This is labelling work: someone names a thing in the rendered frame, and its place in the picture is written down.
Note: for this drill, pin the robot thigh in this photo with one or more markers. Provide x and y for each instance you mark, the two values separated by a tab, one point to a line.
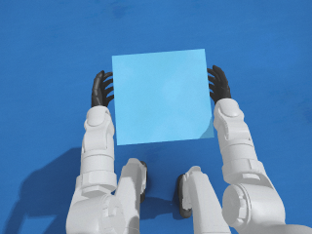
206	209
131	182

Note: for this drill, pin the right robot upper arm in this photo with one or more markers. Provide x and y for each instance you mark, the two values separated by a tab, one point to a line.
256	209

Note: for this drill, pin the carton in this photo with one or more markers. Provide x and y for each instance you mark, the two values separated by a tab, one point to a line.
162	96

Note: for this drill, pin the right robot hand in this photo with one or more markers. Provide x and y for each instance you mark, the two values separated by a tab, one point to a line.
220	86

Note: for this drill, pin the left robot hand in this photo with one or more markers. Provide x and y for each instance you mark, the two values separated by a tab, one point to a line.
99	93

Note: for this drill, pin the robot right forearm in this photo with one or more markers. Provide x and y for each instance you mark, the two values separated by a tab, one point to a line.
240	164

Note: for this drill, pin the right robot thigh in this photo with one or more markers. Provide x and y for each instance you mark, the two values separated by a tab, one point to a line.
206	209

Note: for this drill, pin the robot left forearm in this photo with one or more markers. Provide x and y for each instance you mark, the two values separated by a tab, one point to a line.
97	175

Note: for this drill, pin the left robot thigh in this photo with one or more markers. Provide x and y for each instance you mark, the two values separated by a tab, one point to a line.
131	182

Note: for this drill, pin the left robot upper arm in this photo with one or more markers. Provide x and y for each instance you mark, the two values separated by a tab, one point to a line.
102	214

